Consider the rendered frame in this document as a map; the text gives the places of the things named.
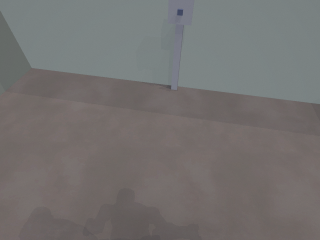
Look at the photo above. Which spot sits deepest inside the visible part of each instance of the panel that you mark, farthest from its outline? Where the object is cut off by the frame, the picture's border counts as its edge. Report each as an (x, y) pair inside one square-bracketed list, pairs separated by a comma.
[(179, 21)]

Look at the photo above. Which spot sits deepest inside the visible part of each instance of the button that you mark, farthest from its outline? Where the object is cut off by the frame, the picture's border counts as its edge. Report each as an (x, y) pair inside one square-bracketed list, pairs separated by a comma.
[(179, 12)]

